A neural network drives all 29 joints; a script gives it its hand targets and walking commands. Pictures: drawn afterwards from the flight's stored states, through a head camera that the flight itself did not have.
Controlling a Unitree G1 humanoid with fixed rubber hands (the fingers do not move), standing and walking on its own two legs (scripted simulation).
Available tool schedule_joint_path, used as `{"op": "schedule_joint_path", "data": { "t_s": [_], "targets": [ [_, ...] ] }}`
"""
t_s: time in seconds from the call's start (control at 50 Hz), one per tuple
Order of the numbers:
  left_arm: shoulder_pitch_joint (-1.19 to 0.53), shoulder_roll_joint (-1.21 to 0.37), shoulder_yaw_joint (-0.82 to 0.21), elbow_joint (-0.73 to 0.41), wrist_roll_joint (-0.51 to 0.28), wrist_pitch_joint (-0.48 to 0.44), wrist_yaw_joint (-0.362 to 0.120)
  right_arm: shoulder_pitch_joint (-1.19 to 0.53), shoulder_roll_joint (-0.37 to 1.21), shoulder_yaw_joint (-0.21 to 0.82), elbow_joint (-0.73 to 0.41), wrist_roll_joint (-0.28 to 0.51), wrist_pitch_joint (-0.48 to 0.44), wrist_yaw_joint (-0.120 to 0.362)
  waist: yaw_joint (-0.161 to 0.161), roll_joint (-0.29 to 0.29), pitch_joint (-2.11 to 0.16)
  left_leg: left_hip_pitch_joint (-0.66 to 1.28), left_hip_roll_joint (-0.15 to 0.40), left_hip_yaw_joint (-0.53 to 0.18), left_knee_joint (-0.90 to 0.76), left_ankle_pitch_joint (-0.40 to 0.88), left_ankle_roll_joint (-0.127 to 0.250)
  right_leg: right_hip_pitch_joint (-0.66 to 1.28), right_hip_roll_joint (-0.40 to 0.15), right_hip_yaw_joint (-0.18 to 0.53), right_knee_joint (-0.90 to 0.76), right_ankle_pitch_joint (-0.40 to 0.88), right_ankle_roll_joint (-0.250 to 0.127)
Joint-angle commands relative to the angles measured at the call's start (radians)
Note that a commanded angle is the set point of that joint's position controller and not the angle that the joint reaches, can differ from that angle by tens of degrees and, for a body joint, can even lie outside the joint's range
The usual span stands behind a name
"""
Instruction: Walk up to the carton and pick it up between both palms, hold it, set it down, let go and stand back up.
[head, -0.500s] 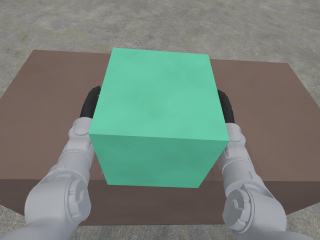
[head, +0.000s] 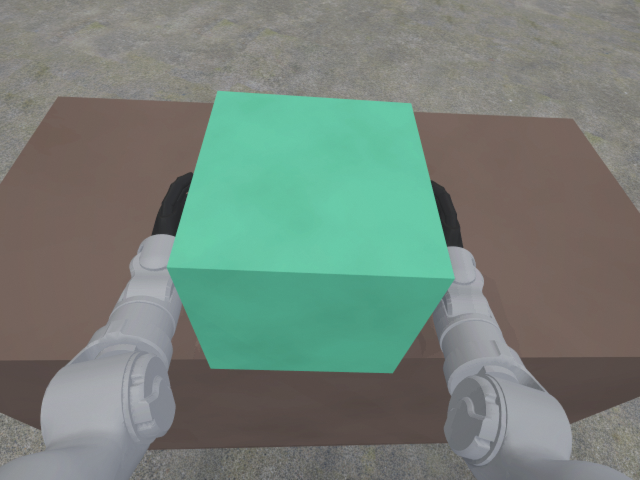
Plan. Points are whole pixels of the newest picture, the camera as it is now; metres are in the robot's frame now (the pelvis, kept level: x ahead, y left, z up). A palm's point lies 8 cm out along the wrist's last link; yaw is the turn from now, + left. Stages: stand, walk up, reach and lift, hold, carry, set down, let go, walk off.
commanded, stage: set down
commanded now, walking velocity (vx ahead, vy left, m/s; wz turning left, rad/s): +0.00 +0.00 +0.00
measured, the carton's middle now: (309, 238) +0.42 -0.01 +0.04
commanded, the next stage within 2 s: none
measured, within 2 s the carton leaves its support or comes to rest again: neither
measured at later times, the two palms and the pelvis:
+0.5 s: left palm (163, 225) +0.43 +0.19 +0.06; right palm (479, 225) +0.41 -0.23 +0.08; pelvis -0.01 -0.01 -0.02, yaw -1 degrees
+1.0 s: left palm (149, 183) +0.42 +0.18 +0.14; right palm (500, 206) +0.39 -0.23 +0.14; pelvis -0.03 -0.01 -0.01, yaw +0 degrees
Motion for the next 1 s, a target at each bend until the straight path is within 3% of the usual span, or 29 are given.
{"op": "schedule_joint_path", "data": {
  "t_s": [0.0, 0.02, 0.06, 0.12, 0.18, 0.2, 0.26, 0.34, 0.36, 0.38, 0.42, 0.44, 0.46, 0.5, 0.52, 0.56, 0.58, 0.6, 0.62, 0.64, 0.66, 0.68, 0.72, 0.74, 0.78, 0.84, 0.86, 0.94, 0.98],
  "targets": [
    [-0.581, 0.125, -0.179, -0.149, -0.160, -0.078, 0.069, -0.423, -0.112, 0.200, -0.031, 0.155, -0.055, -0.044, 0.006, 0.110, -0.595, 0.111, 0.006, 0.080, 0.041, 0.214, -0.063, 0.159, 0.020, -0.062, 0.044, 0.254, 0.018],
    [-0.594, 0.153, -0.214, -0.134, -0.209, -0.078, 0.081, -0.443, -0.147, 0.238, -0.030, 0.208, -0.057, -0.063, -0.011, 0.101, -0.632, 0.109, 0.003, 0.074, 0.071, 0.238, -0.072, 0.142, 0.025, -0.051, 0.063, 0.301, 0.016],
    [-0.618, 0.182, -0.288, -0.119, -0.296, -0.082, 0.102, -0.511, -0.216, 0.309, -0.024, 0.314, -0.065, -0.082, -0.008, 0.129, -0.746, 0.118, 0.008, 0.059, 0.124, 0.330, -0.081, 0.118, 0.037, -0.052, 0.101, 0.381, 0.002],
    [-0.590, 0.229, -0.318, -0.043, -0.371, -0.098, 0.091, -0.538, -0.290, 0.367, -0.066, 0.410, -0.091, -0.111, -0.005, 0.081, -0.894, 0.139, 0.004, 0.049, 0.220, 0.481, -0.088, 0.119, 0.042, -0.056, 0.162, 0.558, 0.015],
    [-0.573, 0.288, -0.336, -0.113, -0.416, -0.111, 0.075, -0.552, -0.388, 0.418, -0.120, 0.497, -0.120, -0.130, -0.014, 0.067, -1.029, 0.152, -0.001, 0.041, 0.280, 0.619, -0.109, 0.165, 0.055, -0.056, 0.224, 0.738, 0.035],
    [-0.561, 0.289, -0.329, -0.147, -0.414, -0.102, 0.072, -0.537, -0.399, 0.446, -0.115, 0.533, -0.119, -0.125, -0.001, 0.103, -1.024, 0.193, -0.006, 0.037, 0.297, 0.664, -0.113, 0.146, 0.053, -0.052, 0.223, 0.743, 0.027],
    [-0.561, 0.301, -0.330, -0.215, -0.430, -0.055, 0.062, -0.540, -0.429, 0.477, -0.147, 0.596, -0.089, -0.114, -0.003, 0.090, -0.976, 0.214, -0.011, 0.034, 0.293, 0.636, -0.106, 0.096, 0.060, -0.066, 0.197, 0.681, 0.032],
    [-0.523, 0.263, -0.338, -0.126, -0.423, -0.015, 0.024, -0.542, -0.367, 0.491, -0.089, 0.587, -0.010, -0.091, -0.015, -0.003, -0.777, 0.118, -0.020, 0.023, 0.240, 0.450, -0.054, 0.071, 0.045, -0.049, 0.179, 0.536, 0.038],
    [-0.545, 0.272, -0.332, -0.161, -0.434, -0.020, 0.015, -0.542, -0.377, 0.496, -0.112, 0.591, -0.005, -0.084, -0.012, 0.002, -0.801, 0.120, -0.020, 0.023, 0.230, 0.432, -0.047, 0.091, 0.042, -0.043, 0.182, 0.534, 0.037],
    [-0.569, 0.279, -0.335, -0.121, -0.423, -0.030, 0.007, -0.558, -0.355, 0.486, -0.083, 0.580, 0.000, -0.078, -0.007, 0.005, -0.788, 0.095, -0.023, 0.023, 0.225, 0.397, -0.043, 0.075, 0.032, -0.040, 0.185, 0.494, 0.042],
    [-0.623, 0.361, -0.325, -0.236, -0.445, -0.035, 0.021, -0.581, -0.418, 0.477, -0.145, 0.602, -0.005, -0.071, 0.003, 0.041, -0.920, 0.128, -0.027, 0.029, 0.239, 0.441, -0.053, 0.097, 0.033, -0.031, 0.198, 0.544, 0.031],
    [-0.629, 0.388, -0.341, -0.296, -0.466, -0.025, 0.033, -0.591, -0.461, 0.484, -0.180, 0.628, -0.003, -0.066, 0.003, 0.088, -1.011, 0.160, -0.023, 0.035, 0.241, 0.475, -0.062, 0.098, 0.038, -0.037, 0.204, 0.565, 0.023],
    [-0.607, 0.359, -0.345, -0.266, -0.465, -0.006, 0.035, -0.563, -0.432, 0.497, -0.125, 0.641, 0.012, -0.064, 0.007, 0.099, -0.977, 0.153, -0.025, 0.034, 0.253, 0.494, -0.067, 0.082, 0.040, -0.035, 0.213, 0.569, 0.027],
    [-0.596, 0.317, -0.357, -0.226, -0.466, 0.019, 0.017, -0.572, -0.385, 0.508, -0.096, 0.627, 0.044, -0.061, -0.007, 0.070, -0.875, 0.118, -0.024, 0.024, 0.244, 0.416, -0.044, 0.056, 0.032, -0.033, 0.197, 0.506, 0.031],
    [-0.638, 0.354, -0.359, -0.306, -0.473, 0.029, 0.017, -0.609, -0.446, 0.491, -0.148, 0.629, 0.053, -0.063, 0.006, 0.087, -0.937, 0.139, -0.026, 0.026, 0.229, 0.413, -0.044, 0.078, 0.037, -0.038, 0.192, 0.495, 0.026],
    [-0.697, 0.404, -0.355, -0.342, -0.495, 0.078, 0.025, -0.666, -0.490, 0.470, -0.204, 0.648, 0.092, -0.071, -0.002, 0.099, -0.925, 0.146, -0.025, 0.026, 0.210, 0.372, -0.045, 0.072, 0.041, -0.042, 0.181, 0.453, 0.028],
    [-0.694, 0.408, -0.379, -0.375, -0.516, 0.116, 0.035, -0.662, -0.534, 0.453, -0.231, 0.657, 0.118, -0.076, -0.024, 0.102, -0.947, 0.180, -0.022, 0.020, 0.209, 0.374, -0.055, 0.066, 0.050, -0.055, 0.171, 0.450, 0.026],
    [-0.686, 0.321, -0.402, -0.218, -0.507, 0.135, 0.022, -0.674, -0.415, 0.440, -0.090, 0.626, 0.155, -0.071, -0.036, 0.088, -0.763, 0.132, -0.018, 0.018, 0.198, 0.261, -0.038, -0.029, 0.043, -0.047, 0.151, 0.290, 0.021],
    [-0.726, 0.291, -0.425, -0.189, -0.510, 0.135, 0.009, -0.687, -0.379, 0.419, -0.100, 0.574, 0.166, -0.065, -0.054, 0.099, -0.699, 0.130, -0.014, 0.010, 0.185, 0.189, -0.020, -0.071, 0.034, -0.057, 0.126, 0.173, 0.012],
    [-0.698, 0.331, -0.425, -0.228, -0.512, 0.137, 0.012, -0.656, -0.439, 0.406, -0.146, 0.563, 0.163, -0.065, -0.045, 0.108, -0.724, 0.167, -0.013, 0.014, 0.171, 0.184, -0.023, -0.057, 0.034, -0.064, 0.112, 0.185, 0.012],
    [-0.691, 0.332, -0.418, -0.194, -0.511, 0.143, 0.010, -0.655, -0.454, 0.410, -0.098, 0.565, 0.169, -0.072, -0.052, 0.077, -0.709, 0.166, -0.014, 0.012, 0.172, 0.180, -0.028, -0.046, 0.031, -0.056, 0.113, 0.203, 0.018],
    [-0.683, 0.390, -0.412, -0.334, -0.514, 0.151, 0.019, -0.626, -0.523, 0.413, -0.186, 0.597, 0.159, -0.076, -0.046, 0.124, -0.832, 0.235, -0.015, 0.005, 0.179, 0.273, -0.040, 0.010, 0.041, -0.055, 0.125, 0.290, 0.011],
    [-0.705, 0.395, -0.396, -0.325, -0.514, 0.202, 0.032, -0.669, -0.513, 0.434, -0.147, 0.631, 0.195, -0.087, -0.039, 0.102, -0.829, 0.239, -0.014, 0.004, 0.183, 0.335, -0.049, 0.028, 0.047, -0.047, 0.131, 0.364, 0.013],
    [-0.711, 0.369, -0.391, -0.235, -0.507, 0.220, 0.026, -0.696, -0.446, 0.438, -0.107, 0.623, 0.222, -0.087, -0.041, 0.067, -0.717, 0.184, -0.020, 0.007, 0.169, 0.267, -0.032, 0.025, 0.039, -0.042, 0.118, 0.296, 0.015],
    [-0.713, 0.367, -0.404, -0.134, -0.504, 0.225, 0.016, -0.706, -0.438, 0.421, -0.101, 0.580, 0.248, -0.084, -0.028, 0.064, -0.620, 0.107, -0.023, 0.010, 0.113, 0.077, -0.006, 0.022, 0.021, -0.040, 0.097, 0.127, 0.022],
    [-0.722, 0.398, -0.423, -0.222, -0.530, 0.232, 0.034, -0.695, -0.463, 0.445, -0.175, 0.617, 0.245, -0.094, -0.024, 0.073, -0.710, 0.164, -0.015, 0.000, 0.110, 0.145, -0.010, 0.057, 0.027, -0.034, 0.100, 0.208, 0.013],
    [-0.729, 0.395, -0.414, -0.176, -0.529, 0.239, 0.034, -0.716, -0.442, 0.447, -0.134, 0.608, 0.257, -0.098, -0.022, 0.044, -0.682, 0.145, -0.018, 0.005, 0.114, 0.159, -0.012, 0.057, 0.032, -0.033, 0.105, 0.213, 0.018],
    [-0.721, 0.389, -0.401, -0.241, -0.524, 0.267, 0.026, -0.703, -0.410, 0.458, -0.219, 0.616, 0.275, -0.108, -0.010, 0.050, -0.685, 0.131, -0.024, 0.014, 0.101, 0.151, -0.002, 0.133, 0.032, -0.031, 0.102, 0.257, 0.018],
    [-0.731, 0.430, -0.379, -0.383, -0.523, 0.313, 0.028, -0.718, -0.491, 0.447, -0.327, 0.636, 0.287, -0.117, -0.011, 0.048, -0.773, 0.186, -0.024, 0.014, 0.098, 0.235, -0.018, 0.195, 0.049, -0.041, 0.101, 0.343, 0.024]
  ]
}}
